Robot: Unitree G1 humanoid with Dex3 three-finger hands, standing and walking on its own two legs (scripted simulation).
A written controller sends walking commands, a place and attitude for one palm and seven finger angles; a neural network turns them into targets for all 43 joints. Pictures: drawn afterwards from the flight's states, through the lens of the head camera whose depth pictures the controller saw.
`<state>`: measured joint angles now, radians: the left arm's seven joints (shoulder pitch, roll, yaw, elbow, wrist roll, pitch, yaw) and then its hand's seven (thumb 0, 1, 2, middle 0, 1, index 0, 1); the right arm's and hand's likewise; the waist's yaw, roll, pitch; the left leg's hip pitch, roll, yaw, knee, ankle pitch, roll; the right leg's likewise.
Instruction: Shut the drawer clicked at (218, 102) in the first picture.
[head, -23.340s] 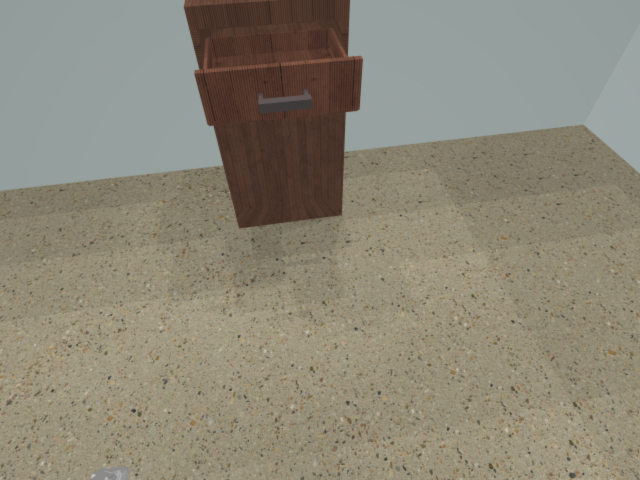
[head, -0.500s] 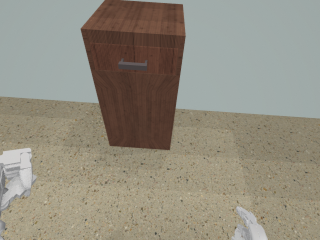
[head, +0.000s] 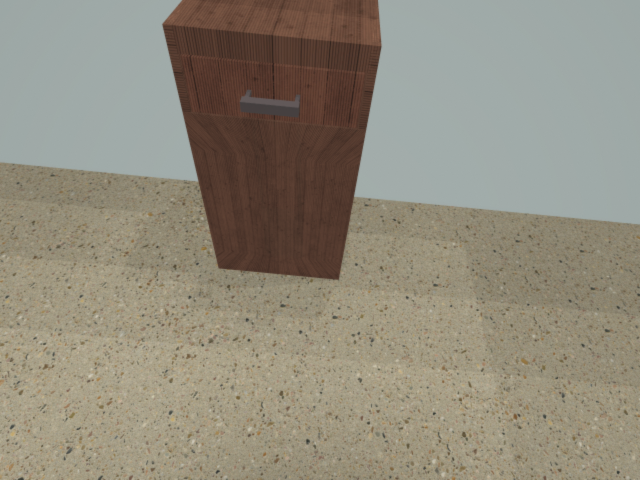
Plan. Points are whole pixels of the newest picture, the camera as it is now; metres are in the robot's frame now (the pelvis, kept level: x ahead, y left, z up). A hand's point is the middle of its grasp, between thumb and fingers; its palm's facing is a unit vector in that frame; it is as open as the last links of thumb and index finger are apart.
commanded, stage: let the arm hang, fingers relaxed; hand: left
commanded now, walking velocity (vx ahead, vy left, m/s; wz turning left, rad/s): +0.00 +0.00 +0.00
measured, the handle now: (271, 101) +0.89 +0.15 -0.02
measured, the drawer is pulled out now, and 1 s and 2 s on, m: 0.00 0.00 0.00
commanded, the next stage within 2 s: look to check the result in 0.78 s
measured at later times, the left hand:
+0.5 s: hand out of the picture -0.02 +0.16 -0.17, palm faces +0.04 -0.98 -0.18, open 7.1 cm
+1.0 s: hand out of the picture -0.01 +0.15 -0.17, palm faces +0.04 -0.98 -0.18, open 7.4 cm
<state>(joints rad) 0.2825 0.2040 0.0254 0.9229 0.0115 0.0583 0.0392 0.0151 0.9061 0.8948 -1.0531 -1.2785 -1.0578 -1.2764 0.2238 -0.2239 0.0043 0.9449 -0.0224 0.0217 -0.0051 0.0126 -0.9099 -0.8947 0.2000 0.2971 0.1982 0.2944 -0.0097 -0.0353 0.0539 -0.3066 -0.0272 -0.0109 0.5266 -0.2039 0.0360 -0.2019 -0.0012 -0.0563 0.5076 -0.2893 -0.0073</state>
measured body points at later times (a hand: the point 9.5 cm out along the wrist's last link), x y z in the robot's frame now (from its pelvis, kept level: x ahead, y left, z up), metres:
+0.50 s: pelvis +0.00 +0.00 +0.01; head +0.01 -0.01 +0.46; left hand -0.02 +0.21 -0.15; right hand -0.01 -0.21 -0.16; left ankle +0.05 +0.10 -0.73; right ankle -0.01 -0.12 -0.73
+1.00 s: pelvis +0.01 -0.02 +0.01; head +0.03 -0.02 +0.46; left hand -0.01 +0.20 -0.16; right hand -0.01 -0.22 -0.16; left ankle +0.05 +0.10 -0.73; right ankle -0.01 -0.12 -0.73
